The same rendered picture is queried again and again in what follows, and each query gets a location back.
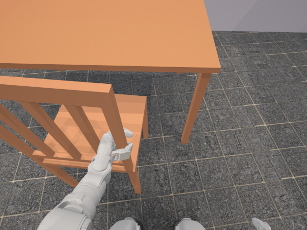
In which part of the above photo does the left robot upper arm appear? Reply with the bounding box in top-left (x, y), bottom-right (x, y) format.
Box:
top-left (40, 207), bottom-right (92, 230)

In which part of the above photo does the robot right hand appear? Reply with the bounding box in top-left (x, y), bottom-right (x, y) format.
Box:
top-left (252, 218), bottom-right (271, 230)

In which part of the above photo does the right robot thigh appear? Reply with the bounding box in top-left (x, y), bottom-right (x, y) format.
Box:
top-left (175, 220), bottom-right (206, 230)

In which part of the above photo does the robot left hand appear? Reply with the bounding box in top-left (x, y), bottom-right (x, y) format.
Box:
top-left (97, 128), bottom-right (133, 161)

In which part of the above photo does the chair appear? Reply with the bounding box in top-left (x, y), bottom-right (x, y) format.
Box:
top-left (0, 76), bottom-right (148, 194)

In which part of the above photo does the left robot thigh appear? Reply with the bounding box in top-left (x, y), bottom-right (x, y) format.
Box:
top-left (110, 219), bottom-right (141, 230)

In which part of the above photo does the left robot forearm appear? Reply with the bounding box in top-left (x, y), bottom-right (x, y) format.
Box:
top-left (37, 154), bottom-right (112, 230)

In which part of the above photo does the table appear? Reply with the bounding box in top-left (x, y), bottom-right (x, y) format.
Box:
top-left (0, 0), bottom-right (221, 144)

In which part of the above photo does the robot thigh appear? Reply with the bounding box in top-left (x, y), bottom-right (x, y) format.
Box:
top-left (110, 219), bottom-right (141, 230)
top-left (175, 220), bottom-right (206, 230)

